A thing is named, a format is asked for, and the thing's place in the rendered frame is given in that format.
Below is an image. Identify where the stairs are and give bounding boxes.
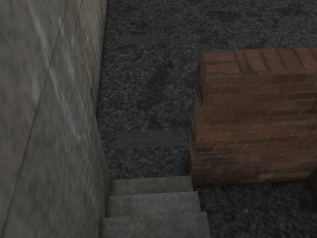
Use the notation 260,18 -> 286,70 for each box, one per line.
98,176 -> 211,238

